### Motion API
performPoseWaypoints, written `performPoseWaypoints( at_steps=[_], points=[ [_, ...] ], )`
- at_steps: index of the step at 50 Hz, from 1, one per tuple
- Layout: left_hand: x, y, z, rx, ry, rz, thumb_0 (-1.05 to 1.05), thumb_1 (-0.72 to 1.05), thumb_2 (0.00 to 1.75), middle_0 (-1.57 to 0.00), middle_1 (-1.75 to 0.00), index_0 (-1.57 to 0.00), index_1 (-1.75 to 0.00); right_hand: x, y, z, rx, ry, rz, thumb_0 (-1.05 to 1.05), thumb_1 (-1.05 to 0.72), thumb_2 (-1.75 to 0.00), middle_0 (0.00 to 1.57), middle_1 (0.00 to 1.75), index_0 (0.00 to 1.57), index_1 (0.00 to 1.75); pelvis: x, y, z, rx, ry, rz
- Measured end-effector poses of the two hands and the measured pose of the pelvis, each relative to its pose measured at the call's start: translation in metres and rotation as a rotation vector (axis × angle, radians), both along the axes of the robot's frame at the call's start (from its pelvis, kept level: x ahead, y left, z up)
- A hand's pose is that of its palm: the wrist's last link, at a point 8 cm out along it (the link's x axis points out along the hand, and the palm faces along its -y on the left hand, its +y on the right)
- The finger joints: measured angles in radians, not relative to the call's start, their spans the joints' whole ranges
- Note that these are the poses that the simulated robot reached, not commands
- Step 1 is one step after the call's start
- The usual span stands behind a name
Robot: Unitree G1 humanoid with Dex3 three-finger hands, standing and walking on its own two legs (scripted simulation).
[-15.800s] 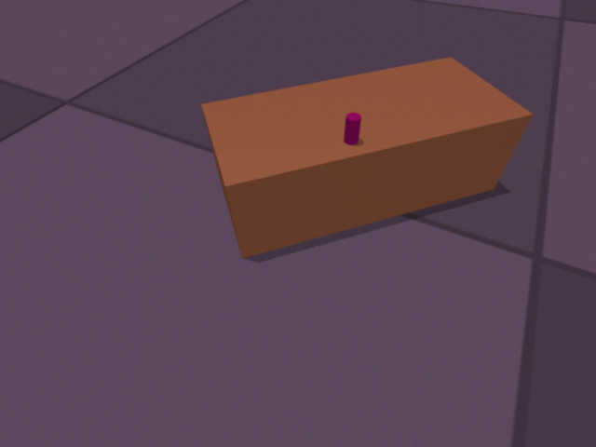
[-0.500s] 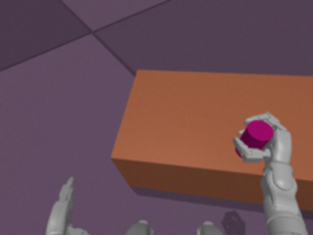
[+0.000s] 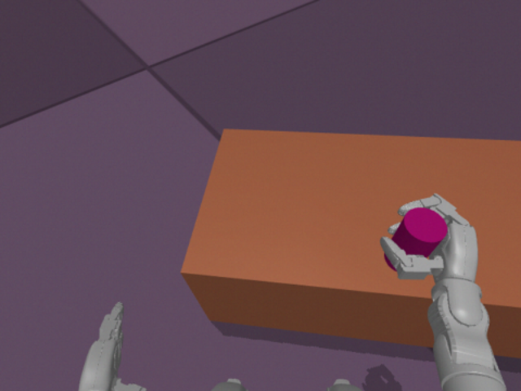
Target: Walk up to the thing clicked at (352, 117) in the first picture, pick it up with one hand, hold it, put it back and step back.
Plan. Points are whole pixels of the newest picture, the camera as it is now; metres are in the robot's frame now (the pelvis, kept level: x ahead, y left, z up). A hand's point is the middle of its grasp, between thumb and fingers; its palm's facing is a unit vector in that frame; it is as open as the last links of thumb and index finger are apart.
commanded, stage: hold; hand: right
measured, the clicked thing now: (412, 242) +0.34 -0.18 +0.04
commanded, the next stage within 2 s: none
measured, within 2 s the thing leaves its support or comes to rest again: neither
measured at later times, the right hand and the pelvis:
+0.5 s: hand (408, 238) +0.34 -0.17 +0.06, palm faces +0.18 +0.98 +0.01, open 8.1 cm; pelvis +0.00 +0.00 +0.01, yaw +0 degrees
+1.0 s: hand (412, 235) +0.34 -0.17 +0.06, palm faces +0.18 +0.98 +0.01, open 8.1 cm; pelvis +0.00 +0.00 +0.01, yaw +0 degrees
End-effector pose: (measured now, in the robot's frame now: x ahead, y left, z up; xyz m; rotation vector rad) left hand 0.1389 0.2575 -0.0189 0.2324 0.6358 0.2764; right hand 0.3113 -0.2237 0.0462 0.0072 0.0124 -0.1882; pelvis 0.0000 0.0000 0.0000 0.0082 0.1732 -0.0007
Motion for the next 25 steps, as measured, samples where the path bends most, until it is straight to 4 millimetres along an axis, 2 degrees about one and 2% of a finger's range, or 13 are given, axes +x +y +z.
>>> performPoseWaypoints(
  at_steps=[9,19,25],
  points=[
    [-0.002,0.008,-0.004,0.001,0.018,0.025,-0.01,-0.52,0.04,-0.05,-0.06,-0.06,-0.05,-0.006,0.003,0.007,-0.001,0.004,0.004,-0.01,0.23,-1.17,0.81,1.19,0.85,1.2,0.0,-0.001,0.004,-0.002,-0.014,0.001],
    [0.005,0.004,0.001,-0.011,-0.002,0.013,-0.01,-0.52,0.04,-0.05,-0.06,-0.06,-0.05,-0.007,0.005,0.016,-0.003,-0.008,0.002,-0.01,0.23,-1.17,0.81,1.19,0.85,1.2,0.0,0.002,0.008,-0.004,-0.032,-0.003],
    [0.002,0.006,-0.001,-0.013,0.009,0.027,-0.01,-0.51,0.04,-0.06,-0.06,-0.06,-0.05,-0.005,0.006,0.013,0.002,0.012,0.012,-0.01,0.23,-1.17,0.81,1.19,0.85,1.2,0.0,0.001,0.009,-0.004,-0.031,-0.001]
  ],
)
